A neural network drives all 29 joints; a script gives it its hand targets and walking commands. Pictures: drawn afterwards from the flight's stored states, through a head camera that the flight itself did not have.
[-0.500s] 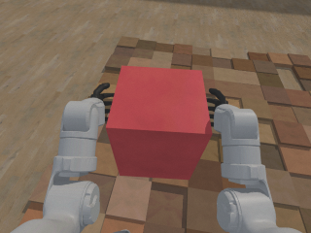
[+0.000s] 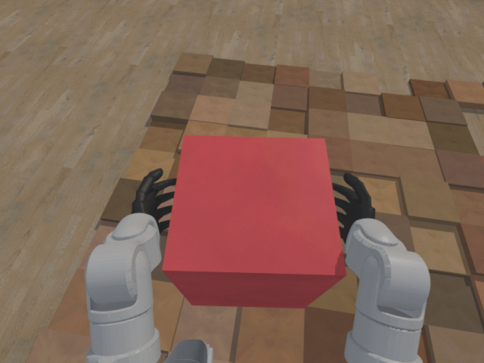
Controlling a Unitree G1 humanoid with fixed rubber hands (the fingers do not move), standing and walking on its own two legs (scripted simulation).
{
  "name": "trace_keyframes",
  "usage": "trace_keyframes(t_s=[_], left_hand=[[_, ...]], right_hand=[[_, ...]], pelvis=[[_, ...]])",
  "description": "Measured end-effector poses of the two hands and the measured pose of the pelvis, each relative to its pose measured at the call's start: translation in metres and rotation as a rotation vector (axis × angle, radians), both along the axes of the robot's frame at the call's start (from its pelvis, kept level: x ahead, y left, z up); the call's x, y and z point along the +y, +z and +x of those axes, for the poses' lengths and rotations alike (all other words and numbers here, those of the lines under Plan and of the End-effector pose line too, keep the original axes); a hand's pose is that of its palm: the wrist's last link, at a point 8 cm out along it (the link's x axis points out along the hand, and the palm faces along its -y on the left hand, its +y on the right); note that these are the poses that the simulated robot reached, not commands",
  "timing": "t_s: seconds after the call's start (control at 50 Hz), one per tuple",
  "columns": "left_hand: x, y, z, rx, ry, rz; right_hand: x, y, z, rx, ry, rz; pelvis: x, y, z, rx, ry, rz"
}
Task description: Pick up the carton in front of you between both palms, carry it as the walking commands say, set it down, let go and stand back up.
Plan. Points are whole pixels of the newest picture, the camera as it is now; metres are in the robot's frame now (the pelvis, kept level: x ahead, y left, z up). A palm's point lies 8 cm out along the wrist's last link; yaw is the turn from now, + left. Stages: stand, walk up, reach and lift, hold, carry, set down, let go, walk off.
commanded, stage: carry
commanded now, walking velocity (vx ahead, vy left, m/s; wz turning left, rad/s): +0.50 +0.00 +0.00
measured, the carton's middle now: (250, 231) +0.32 +0.00 +0.02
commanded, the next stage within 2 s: none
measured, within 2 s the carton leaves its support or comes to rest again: neither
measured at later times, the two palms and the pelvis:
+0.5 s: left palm (154, 75) +0.63 +0.22 +0.10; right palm (298, 85) +0.60 -0.08 +0.11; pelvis +0.30 +0.09 +0.01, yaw -2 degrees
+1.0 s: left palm (166, 0) +0.93 +0.25 +0.12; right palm out of the picture +0.97 -0.05 +0.12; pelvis +0.60 +0.07 +0.04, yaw +1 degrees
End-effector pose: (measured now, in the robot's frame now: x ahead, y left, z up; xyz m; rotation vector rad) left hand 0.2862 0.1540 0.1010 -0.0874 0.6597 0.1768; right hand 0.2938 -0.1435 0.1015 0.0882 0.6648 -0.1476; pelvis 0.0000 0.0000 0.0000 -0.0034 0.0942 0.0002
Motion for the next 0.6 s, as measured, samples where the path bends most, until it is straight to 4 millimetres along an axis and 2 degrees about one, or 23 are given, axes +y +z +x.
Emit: trace_keyframes(t_s=[0.06, 0.14, 0.2, 0.26, 0.32, 0.38, 0.46, 0.6], left_hand=[[0.013, 0.015, 0.031, -0.025, 0.027, 0.007], [0.026, 0.027, 0.086, -0.047, 0.021, 0.009], [0.036, 0.02, 0.134, -0.042, -0.006, 0.006], [0.047, 0.002, 0.183, -0.031, -0.045, 0.002], [0.055, -0.013, 0.221, 0.046, -0.088, 0.006], [0.058, -0.017, 0.256, 0.102, -0.115, 0.002], [0.061, -0.006, 0.31, 0.086, -0.145, 0.017], [0.065, 0.022, 0.414, 0.026, -0.145, 0.058]], right_hand=[[0.013, 0.012, 0.038, -0.025, 0.03, 0.004], [0.026, 0.021, 0.091, -0.048, 0.028, 0.0], [0.035, 0.017, 0.131, -0.043, 0.008, -0.016], [0.047, 0.002, 0.17, -0.031, -0.02, -0.034], [0.054, -0.011, 0.198, 0.048, -0.042, -0.053], [0.058, -0.013, 0.224, 0.105, -0.06, -0.062], [0.061, 0.0, 0.276, 0.092, -0.054, -0.089], [0.065, 0.029, 0.389, 0.034, -0.006, -0.123]], pelvis=[[0.007, 0.004, 0.039, 0.004, 0.0, 0.015], [0.022, 0.005, 0.099, 0.001, -0.002, 0.028], [0.038, -0.003, 0.148, -0.014, -0.008, 0.025], [0.057, -0.018, 0.195, -0.039, -0.03, 0.023], [0.069, -0.014, 0.224, -0.044, -0.043, 0.02], [0.078, -0.003, 0.25, -0.035, -0.044, 0.002], [0.086, 0.008, 0.284, -0.021, -0.041, -0.024], [0.086, 0.012, 0.355, -0.009, -0.022, -0.032]])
